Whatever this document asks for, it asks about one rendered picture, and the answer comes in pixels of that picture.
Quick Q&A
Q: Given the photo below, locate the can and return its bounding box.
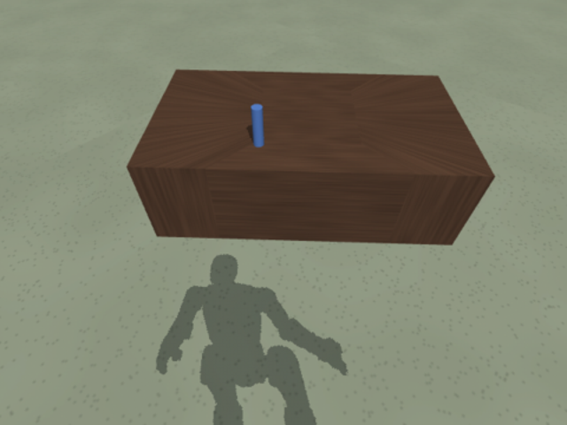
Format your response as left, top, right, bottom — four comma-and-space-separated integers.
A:
251, 104, 264, 147

